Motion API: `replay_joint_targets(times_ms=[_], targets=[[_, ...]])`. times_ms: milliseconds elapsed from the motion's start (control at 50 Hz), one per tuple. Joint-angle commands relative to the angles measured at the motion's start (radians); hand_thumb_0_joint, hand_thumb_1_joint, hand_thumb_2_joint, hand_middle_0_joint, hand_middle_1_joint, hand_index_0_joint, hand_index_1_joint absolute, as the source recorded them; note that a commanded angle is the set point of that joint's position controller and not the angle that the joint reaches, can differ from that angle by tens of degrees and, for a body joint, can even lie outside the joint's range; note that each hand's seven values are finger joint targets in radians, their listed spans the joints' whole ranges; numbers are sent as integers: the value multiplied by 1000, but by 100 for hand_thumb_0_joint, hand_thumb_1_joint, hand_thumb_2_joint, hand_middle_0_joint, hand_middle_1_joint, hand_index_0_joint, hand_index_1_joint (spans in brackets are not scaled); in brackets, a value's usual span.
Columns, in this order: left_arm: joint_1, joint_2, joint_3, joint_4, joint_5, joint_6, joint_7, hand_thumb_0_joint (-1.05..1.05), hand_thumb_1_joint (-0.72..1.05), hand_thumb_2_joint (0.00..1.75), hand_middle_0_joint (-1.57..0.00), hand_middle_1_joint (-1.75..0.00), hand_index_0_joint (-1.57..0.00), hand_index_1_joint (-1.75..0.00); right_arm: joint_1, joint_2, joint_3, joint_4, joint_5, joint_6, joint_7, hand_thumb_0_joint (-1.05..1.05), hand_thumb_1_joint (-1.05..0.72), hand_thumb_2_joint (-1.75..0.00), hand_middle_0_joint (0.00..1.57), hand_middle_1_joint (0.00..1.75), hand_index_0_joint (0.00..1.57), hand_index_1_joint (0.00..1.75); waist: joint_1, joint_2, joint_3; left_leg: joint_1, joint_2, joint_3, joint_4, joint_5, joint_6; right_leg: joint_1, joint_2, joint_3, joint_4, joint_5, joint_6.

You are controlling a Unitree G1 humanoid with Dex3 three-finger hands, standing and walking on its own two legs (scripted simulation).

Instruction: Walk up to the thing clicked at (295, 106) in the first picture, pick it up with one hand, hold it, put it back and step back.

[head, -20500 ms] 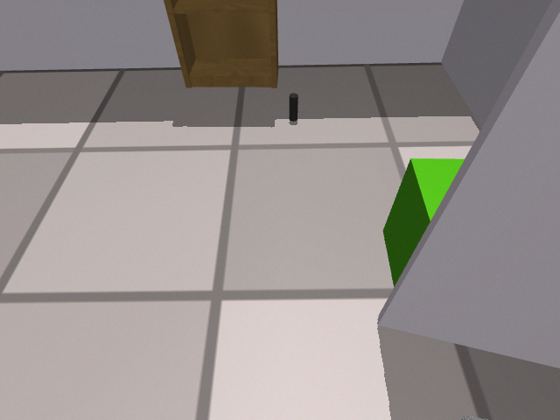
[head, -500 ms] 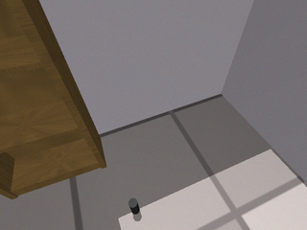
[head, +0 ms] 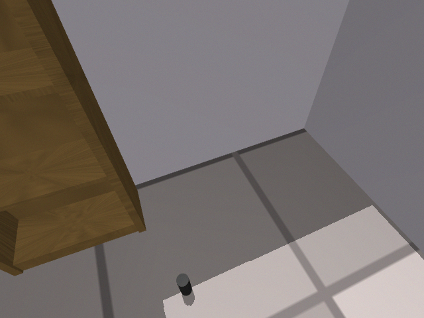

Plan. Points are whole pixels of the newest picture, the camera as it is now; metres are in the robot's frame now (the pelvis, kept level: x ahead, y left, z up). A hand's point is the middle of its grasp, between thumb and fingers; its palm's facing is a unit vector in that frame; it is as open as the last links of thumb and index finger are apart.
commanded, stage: stand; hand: left
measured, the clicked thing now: (184, 285) +0.33 +0.15 -0.70
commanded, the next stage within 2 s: go down in 0.40 s
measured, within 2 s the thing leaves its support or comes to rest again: neither
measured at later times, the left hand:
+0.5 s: hand out of the picture +0.08 +0.25 -0.16, palm faces -0.03 -0.94 -0.35, open 7.4 cm
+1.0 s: hand (102, 317) +0.15 +0.27 -0.18, palm faces +0.03 -0.94 -0.33, open 15.6 cm
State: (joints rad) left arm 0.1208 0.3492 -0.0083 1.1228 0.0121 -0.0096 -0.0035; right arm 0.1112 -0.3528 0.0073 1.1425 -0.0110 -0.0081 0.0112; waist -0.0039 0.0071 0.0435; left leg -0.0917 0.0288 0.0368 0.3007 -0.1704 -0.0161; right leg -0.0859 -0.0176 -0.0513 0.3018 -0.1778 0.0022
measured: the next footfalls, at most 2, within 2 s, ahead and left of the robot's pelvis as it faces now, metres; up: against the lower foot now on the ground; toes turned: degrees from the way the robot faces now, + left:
none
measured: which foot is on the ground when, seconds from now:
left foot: down 0.00-1.00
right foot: down 0.00-1.00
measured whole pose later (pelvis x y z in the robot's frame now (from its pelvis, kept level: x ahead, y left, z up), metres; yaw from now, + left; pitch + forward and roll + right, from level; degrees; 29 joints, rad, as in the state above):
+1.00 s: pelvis -0.01 +0.01 -0.04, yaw +0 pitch +10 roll -1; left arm 0.09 0.33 0.18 0.81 0.06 0.11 -0.05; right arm 0.26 -0.25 -0.03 0.67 0.03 -0.07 -0.03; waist -0.04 0.01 -0.05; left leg -0.59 0.03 0.03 0.80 -0.39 0.00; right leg -0.57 -0.03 -0.05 0.78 -0.38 0.01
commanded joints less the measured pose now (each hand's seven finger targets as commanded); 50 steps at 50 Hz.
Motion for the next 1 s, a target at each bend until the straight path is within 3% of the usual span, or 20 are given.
replay_joint_targets(times_ms=[0, 460, 480, 500, 520, 540, 560, 600, 640, 680, 740, 800, 860, 900, 940, 980], targets=[[-41, 221, 43, -54, -3, -21, 14, 0, 90, 90, -20, -30, -20, -30, -31, -206, -39, -57, 0, -21, -19, 0, -90, -90, 20, 30, 20, 30, 3, -7, -64, 11, 123, -97, -47, 135, 27, -11, -127, 112, -47, 127, -22], [-38, 218, 44, -55, -2, -22, 15, 0, 90, 90, -20, -30, -20, -30, -43, -209, -42, -62, 0, -23, -21, 0, -90, -90, 20, 30, 20, 30, 6, -6, -78, 30, 125, -92, -39, 176, 30, 4, -129, 108, -41, 172, -22], [-38, 218, 43, -54, -1, -22, 16, 0, 82, 82, -12, -22, -12, -22, -43, -207, -43, -63, 1, -23, -20, 0, -93, -90, 20, 29, 20, 29, 4, -12, -80, 33, 125, -95, -39, 184, 28, 6, -126, 102, -39, 173, -21], [-389, 24, 38, -405, -56, -105, 28, 0, 74, 74, -4, -14, -4, -14, -1, -40, -4, -337, 75, -66, -42, 0, -91, -90, 20, 30, 20, 30, -120, 24, 33, -117, -36, 26, 33, 21, 31, -222, 3, 40, 13, 94, -11], [-456, 90, 64, -316, -51, -92, 33, 0, 66, 66, 0, -6, -1, -6, 44, -69, -9, -289, 74, -64, -51, 0, -90, -90, 20, 30, 20, 30, -81, -37, -18, -108, -32, 18, 45, 3, 37, -159, 1, 25, 14, 54, -5], [-295, 172, 123, -135, -31, -50, 37, 0, 58, 58, 0, -7, 0, -7, 75, -101, -23, -274, 69, -54, -57, 0, -91, -91, 20, 30, 20, 30, -65, -44, -8, -140, -39, 19, 63, -23, 38, -181, 10, 15, 30, 10, -14], [-226, 194, 148, -98, -22, -37, 26, 0, 50, 50, 0, -8, 0, -8, 80, -104, -36, -303, 68, -44, -54, 0, -91, -91, 20, 30, 20, 30, -30, -37, -9, -172, -33, 19, 90, -9, 33, -190, 14, 8, 57, 2, -17], [-323, 265, 186, -151, 12, -49, 11, 0, 34, 34, 0, -7, 0, -7, 113, -101, -61, -339, 58, -54, -66, 0, -90, -91, 20, 30, 20, 30, -25, -48, -152, -172, -34, 8, 149, 43, 37, -180, 7, 19, 115, 67, -13], [-182, 241, 207, -63, 62, -29, -16, 0, 25, 27, -1, -8, -1, -8, 149, -92, -80, -375, 39, -58, -57, 0, -89, -90, 20, 30, 20, 30, -13, -51, -229, -234, -41, 1, 223, 92, 35, -182, 4, 18, 194, 119, -15], [-84, 240, 250, -113, 81, -16, -27, 0, 16, 25, -2, -8, -2, -8, 155, -85, -96, -423, 35, -59, -49, 0, -87, -89, 20, 30, 20, 30, 38, 6, -322, -243, -51, 3, 255, 150, 25, -148, 3, 22, 239, 160, -23], [-93, 198, 237, -226, 72, 32, -17, 0, -2, 17, -5, -8, -4, -7, 137, -72, -92, -484, 37, -60, -50, 0, -83, -88, 20, 30, 20, 30, 28, 73, -285, -248, -45, -5, 257, 135, 11, -218, 12, 15, 245, 115, -28], [-118, 195, 236, -273, 69, 80, -15, 0, -20, 13, -6, -6, -5, -7, 112, -72, -91, -539, 44, -69, -49, 0, -82, -88, 20, 30, 20, 30, -3, 28, -237, -309, -29, -18, 293, 62, 15, -301, 23, 4, 276, 33, -28], [-85, 163, 226, -339, 53, 100, -28, 0, -32, 13, -6, -8, -4, -9, 118, -64, -89, -569, 41, -84, -50, 0, -79, -87, 20, 30, 20, 30, -15, 0, -231, -364, -22, -23, 342, 5, 19, -360, 26, 0, 327, -24, -25], [-99, 143, 218, -400, 44, 99, -37, 0, -37, 13, -6, -9, -5, -10, 132, -60, -92, -579, 38, -99, -53, 0, -77, -87, 20, 30, 20, 30, -26, -1, -248, -386, -18, -29, 385, -2, 19, -413, 25, -1, 376, -31, -25], [-96, 158, 238, -470, 37, 90, -44, 0, -43, 14, -7, -10, -5, -12, 135, -61, -96, -599, 35, -116, -55, 0, -77, -87, 20, 30, 20, 30, -30, 5, -280, -415, -12, -35, 434, -14, 19, -452, 25, 0, 426, -43, -23], [-51, 174, 257, -557, 37, 84, -48, 0, -43, 14, -6, -10, -4, -12, 137, -53, -101, -618, 32, -130, -59, 0, -77, -87, 20, 30, 20, 30, -13, 44, -339, -425, -12, -38, 476, 11, 17, -476, 19, 4, 473, -25, -25]])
